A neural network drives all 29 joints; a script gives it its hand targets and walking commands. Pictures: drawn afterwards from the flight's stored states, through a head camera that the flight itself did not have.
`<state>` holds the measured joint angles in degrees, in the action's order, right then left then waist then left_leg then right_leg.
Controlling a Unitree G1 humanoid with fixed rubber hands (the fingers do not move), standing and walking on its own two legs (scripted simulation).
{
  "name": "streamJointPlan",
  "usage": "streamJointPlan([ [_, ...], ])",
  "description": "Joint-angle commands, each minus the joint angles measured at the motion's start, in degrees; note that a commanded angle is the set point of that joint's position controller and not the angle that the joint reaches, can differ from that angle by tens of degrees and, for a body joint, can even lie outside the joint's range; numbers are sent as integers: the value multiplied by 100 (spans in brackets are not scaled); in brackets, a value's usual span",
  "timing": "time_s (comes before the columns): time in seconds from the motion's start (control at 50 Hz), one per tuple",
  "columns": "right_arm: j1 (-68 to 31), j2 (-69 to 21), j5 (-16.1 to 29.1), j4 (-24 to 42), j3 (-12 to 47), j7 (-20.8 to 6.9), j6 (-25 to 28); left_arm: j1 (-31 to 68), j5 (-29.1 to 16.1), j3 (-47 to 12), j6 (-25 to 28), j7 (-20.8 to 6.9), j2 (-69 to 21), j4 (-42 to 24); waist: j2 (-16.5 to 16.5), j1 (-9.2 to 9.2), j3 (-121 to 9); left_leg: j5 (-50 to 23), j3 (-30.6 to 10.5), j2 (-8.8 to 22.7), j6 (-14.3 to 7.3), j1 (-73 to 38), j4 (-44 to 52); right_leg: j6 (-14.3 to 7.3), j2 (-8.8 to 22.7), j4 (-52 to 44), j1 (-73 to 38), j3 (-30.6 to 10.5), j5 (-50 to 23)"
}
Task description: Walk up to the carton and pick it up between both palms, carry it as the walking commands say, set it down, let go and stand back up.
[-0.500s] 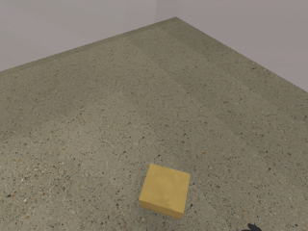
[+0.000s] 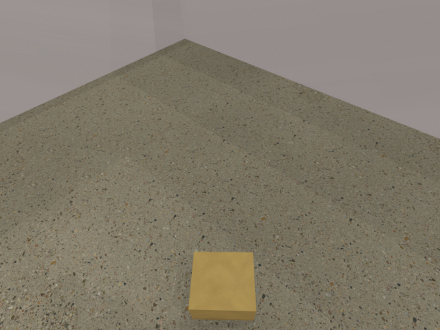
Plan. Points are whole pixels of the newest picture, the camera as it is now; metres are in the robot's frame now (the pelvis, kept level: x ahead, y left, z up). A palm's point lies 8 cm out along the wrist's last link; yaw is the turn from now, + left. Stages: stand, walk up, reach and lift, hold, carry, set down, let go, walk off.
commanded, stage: walk up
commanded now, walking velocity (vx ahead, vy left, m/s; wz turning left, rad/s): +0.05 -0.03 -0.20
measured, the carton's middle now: (223, 285) +0.44 +0.01 -0.69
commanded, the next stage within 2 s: none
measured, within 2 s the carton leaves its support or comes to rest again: neither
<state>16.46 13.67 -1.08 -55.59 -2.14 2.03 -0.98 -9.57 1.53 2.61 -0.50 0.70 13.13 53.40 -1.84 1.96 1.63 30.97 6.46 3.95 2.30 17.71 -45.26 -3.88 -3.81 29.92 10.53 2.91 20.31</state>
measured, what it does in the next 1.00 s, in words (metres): steps on the spot: left foot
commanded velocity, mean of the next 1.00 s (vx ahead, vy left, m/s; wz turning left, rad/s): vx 0.02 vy -0.01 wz -0.08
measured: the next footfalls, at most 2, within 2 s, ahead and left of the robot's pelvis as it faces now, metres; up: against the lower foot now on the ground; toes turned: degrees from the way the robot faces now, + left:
left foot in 0.16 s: +0.06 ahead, +0.13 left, +0.00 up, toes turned +4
right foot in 1.58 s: +0.16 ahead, -0.10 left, +0.00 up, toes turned -14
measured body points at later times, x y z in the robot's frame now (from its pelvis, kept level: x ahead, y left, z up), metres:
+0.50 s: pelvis +0.02 +0.04 +0.01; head +0.03 +0.04 +0.46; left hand +0.05 +0.27 -0.15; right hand +0.03 -0.19 -0.15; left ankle +0.02 +0.12 -0.73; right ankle -0.05 -0.08 -0.73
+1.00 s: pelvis +0.00 +0.02 +0.01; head +0.01 +0.02 +0.46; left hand +0.02 +0.24 -0.15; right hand -0.04 -0.20 -0.15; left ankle +0.02 +0.12 -0.73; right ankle -0.05 -0.08 -0.73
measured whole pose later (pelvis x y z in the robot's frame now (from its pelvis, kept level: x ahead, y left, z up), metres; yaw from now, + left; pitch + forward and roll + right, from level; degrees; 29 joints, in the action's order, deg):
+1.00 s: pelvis +0.00 +0.02 +0.01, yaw -5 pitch -1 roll +1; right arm 17.0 9.3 -0.8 -66.6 -2.0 2.2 -0.6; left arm -16.5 1.2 0.3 0.6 2.7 7.3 63.8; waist 0.1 0.6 1.1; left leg 11.8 9.7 2.0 -0.9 11.0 -23.6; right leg -1.4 -1.9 24.5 7.0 -3.5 16.8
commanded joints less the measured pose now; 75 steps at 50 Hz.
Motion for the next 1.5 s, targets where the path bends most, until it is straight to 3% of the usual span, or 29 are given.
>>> streamJointPlan([
  [0.0, -77, 324, 42, 168, -52, 14, 57, -412, -12, 74, 112, 106, 688, 51, 577, -164, -65, 178, -446, 144, 203, 1045, -521, -991, 2088, -1021, -817, -1756, -5359],
  [0.04, -144, 470, 14, 79, -45, -105, 123, -359, -13, 82, 131, 56, 713, 201, 863, -163, -230, -352, -256, 60, 79, 482, -5, -781, 1565, -1398, -621, -1426, -2851],
  [0.08, -323, 376, -24, 67, -3, -145, 136, -273, 3, 58, 108, 34, 699, 309, 734, -116, 39, -809, -110, -73, 16, -126, 787, -617, 1363, -1524, -120, -1340, -1969],
  [0.12, -121, 269, 50, -148, 37, -14, 98, -266, -57, 73, 117, 65, 753, 466, 363, 15, 172, -1848, -154, -112, 46, -553, 1925, -319, 1455, -966, -280, -1258, -4777],
  [0.14, 154, 313, 80, -312, 32, 23, 110, -396, -108, 61, 165, 65, 697, 520, 312, 66, -134, -2649, -224, 86, -2, -978, 2309, -122, 1372, -737, -391, -1148, -4941],
  [0.16, 248, 457, 64, -410, 22, 17, 162, -527, -142, 11, 214, 74, 481, 544, 76, 41, -434, -3866, -502, 520, -64, -1439, 2395, 128, 1079, -602, -322, -905, -4129],
  [0.18, 6, 587, 92, -420, 6, -44, 160, -638, -156, -22, 190, 106, 322, 552, -435, -103, -491, -4847, -787, 766, -346, -1493, 2312, 359, 782, -708, -197, -612, -2592],
  [0.2, -204, 562, 81, -403, 30, -76, 153, -666, -124, -66, 153, 122, 243, 613, -608, -121, -467, -5068, -964, 899, -509, -1634, 2277, 432, 663, -766, -117, -490, -1386],
  [0.28, -364, 454, 64, -579, 73, -24, 131, -766, -51, -160, 81, 120, 142, 878, -363, -109, -107, -3754, -1116, 753, -555, -1590, 2663, 370, 644, -993, 27, -507, -1011],
  [0.44, -162, 232, 77, -967, 15, 1, 141, -778, -78, -173, 121, 186, 41, 1093, 144, -133, 58, -3375, -827, 491, -470, -1465, 2774, 322, 796, -1028, -131, -680, -1556],
  [0.74, 272, 26, 38, -1094, -39, 35, 53, -901, -52, -145, 112, 229, -76, 995, 307, -145, 135, -2414, -480, 376, -406, -1146, 2611, 122, 916, -890, 293, -1049, -1671],
  [0.9, 376, -32, 18, -1051, -39, 22, 48, -946, -24, -157, 127, 213, -74, 944, 346, -128, 333, -1887, -358, 306, -286, -1077, 2521, 38, 924, -1203, 571, -1310, -971],
  [1.06, 430, 2, 42, -1011, -75, 47, 75, -1004, -41, -126, 170, 209, -89, 919, 307, -120, 234, -2151, -313, 396, -280, -1120, 2474, 41, 880, -946, 510, -1290, -1728],
  [1.08, 430, -99, 88, -889, -37, 51, 67, -1047, -12, -73, 181, 200, -198, 920, 218, -83, 310, -1875, -289, 458, -186, -1165, 2411, 108, 986, -1172, 572, -1225, -1072],
  [1.1, 505, 50, 27, -758, -80, -57, 90, -1412, 40, 17, 181, 132, 79, 924, 414, -184, 139, 116, -349, 299, -262, -830, 2114, -60, 1033, -1413, 566, -1527, 1988],
  [1.12, 110, 16, -6, -544, -49, -105, 94, -1322, 55, 55, 153, 110, 309, 889, 701, -313, 625, 368, -324, 159, -212, -152, 1795, -142, 1253, -1777, 609, -1996, 2543],
  [1.14, -271, -123, -4, -381, -1, -125, 123, -1502, 29, 65, 157, 118, 443, 921, 848, -506, 839, -296, 22, -62, -91, 403, 1247, -245, 1678, -2208, 261, -2517, 2498],
  [1.18, -196, -200, -10, -312, 37, -138, 243, -1595, 2, 46, 203, 151, 462, 1067, 1213, -467, 1036, -777, -179, 2, -26, 727, 950, -400, 1956, -2532, -59, -2717, 2133],
  [1.22, 188, -139, -24, -349, 29, -147, 357, -1248, -33, -6, 231, 151, 397, 1066, 1065, -143, 929, -825, -217, -64, -18, -8, 1405, -341, 1642, -2258, 129, -2199, 1234],
  [1.26, 899, -36, 30, -604, -19, -99, 430, -883, -86, -70, 267, 108, 226, 955, 730, 283, 650, -1587, -132, 28, 0, -1696, 2168, -8, 1048, -1415, 856, -1370, -22],
  [1.28, 1266, 236, -34, -683, -87, -44, 462, -741, -128, -138, 313, 80, 4, 814, 131, 462, 473, -1402, -834, 583, -149, -2342, 2516, 201, 688, -525, 1426, -1048, -656],
  [1.3, 1509, 645, -66, -718, -156, 8, 426, -589, -102, -158, 340, 90, -103, 609, -815, 525, 340, -1787, -2047, 1422, -564, -2520, 3011, 433, 218, 436, 1924, -516, -214],
  [1.32, 1643, 698, -77, -728, -136, 35, 393, -615, -33, -112, 298, 135, -34, 534, -916, 428, 248, -3679, -2568, 2204, -988, -2410, 3130, 567, 331, 1365, 2075, -375, 996],
  [1.34, 1586, 573, -122, -675, -96, 30, 431, -789, -7, -74, 250, 119, 44, 585, -467, 254, 193, -4226, -2402, 2282, -1119, -2246, 2952, 557, 604, 2025, 2040, -458, 970],
  [1.36, 1315, 380, -138, -645, -38, 17, 470, -993, -23, -90, 224, 84, -9, 727, -301, 74, 195, -4457, -1935, 1986, -1123, -1962, 2881, 527, 726, 2179, 1891, -480, 741],
  [1.4, 836, 202, -170, -566, 3, -2, 533, -1069, -45, -115, 188, 14, -122, 836, -489, -179, 305, -4814, -1040, 1361, -1021, -1378, 2911, 472, 725, 1816, 1477, -232, 355],
  [1.42, 466, 49, -125, -552, 39, 50, 520, -1094, -105, -150, 128, 54, -228, 894, -696, -376, 467, -6815, -339, 1051, -890, -1091, 2687, 530, 635, 1267, 950, -142, 224],
  [1.44, 526, 174, -79, -655, 27, 90, 454, -1002, -148, -130, 58, 56, -107, 807, -918, -324, 400, -7761, -235, 1059, -898, -1366, 2399, 590, 487, 1014, 941, 25, 211],
  [1.48, 829, 220, -27, -836, 11, 85, 382, -887, -148, -71, 6, 87, -72, 787, -940, -245, -4, -7940, -207, 1066, -898, -1656, 2186, 566, 422, 618, 744, 211, -215],
])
